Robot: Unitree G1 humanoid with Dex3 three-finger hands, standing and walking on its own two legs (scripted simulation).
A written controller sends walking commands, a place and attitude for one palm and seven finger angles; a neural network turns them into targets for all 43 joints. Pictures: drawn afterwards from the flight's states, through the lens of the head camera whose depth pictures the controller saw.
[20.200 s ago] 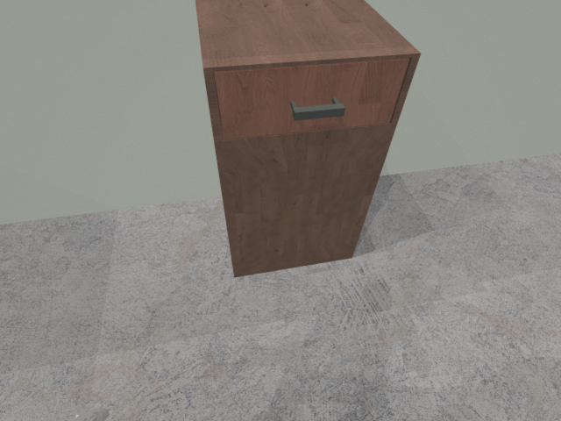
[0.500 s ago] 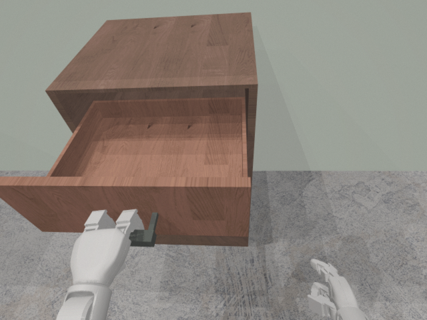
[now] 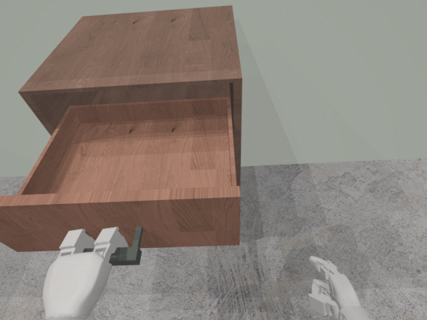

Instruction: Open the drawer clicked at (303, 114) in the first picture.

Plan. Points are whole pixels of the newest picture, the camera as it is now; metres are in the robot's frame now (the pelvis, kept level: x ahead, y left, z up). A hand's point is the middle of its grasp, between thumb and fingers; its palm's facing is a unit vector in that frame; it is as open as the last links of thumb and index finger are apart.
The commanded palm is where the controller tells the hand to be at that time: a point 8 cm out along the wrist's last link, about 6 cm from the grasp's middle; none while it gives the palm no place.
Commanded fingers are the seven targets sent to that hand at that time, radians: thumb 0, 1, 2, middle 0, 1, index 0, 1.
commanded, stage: open the thumb to release the handle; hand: left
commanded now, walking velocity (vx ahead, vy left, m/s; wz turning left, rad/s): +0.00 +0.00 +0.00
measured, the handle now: (105, 245) +0.23 +0.21 +0.05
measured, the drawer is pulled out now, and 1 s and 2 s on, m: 0.30 0.29 0.29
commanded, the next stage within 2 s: lift the hand off the handle in 0.48 s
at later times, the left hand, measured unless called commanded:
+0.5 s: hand (100, 279) +0.18 +0.21 +0.03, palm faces +0.03 -0.12 -0.99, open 12.4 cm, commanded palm +0.16 +0.22 +0.08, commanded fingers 0.00 -0.50 0.30 -0.30 -1.20 -0.30 -1.20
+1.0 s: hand (102, 270) +0.20 +0.21 +0.03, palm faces +0.03 -0.11 -0.99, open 13.7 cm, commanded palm +0.17 +0.21 +0.10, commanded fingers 0.00 -0.50 0.30 -0.30 -1.20 -0.30 -1.20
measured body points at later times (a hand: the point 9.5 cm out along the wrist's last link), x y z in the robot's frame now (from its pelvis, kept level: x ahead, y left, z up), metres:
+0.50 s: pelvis -0.01 -0.01 +0.01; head +0.00 -0.04 +0.46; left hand +0.18 +0.21 +0.09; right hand +0.21 -0.21 -0.08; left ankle +0.00 +0.14 -0.70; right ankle -0.03 -0.09 -0.70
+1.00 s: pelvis -0.02 -0.01 +0.01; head -0.01 -0.04 +0.46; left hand +0.19 +0.21 +0.09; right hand +0.19 -0.20 -0.10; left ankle +0.00 +0.14 -0.70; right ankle -0.03 -0.09 -0.70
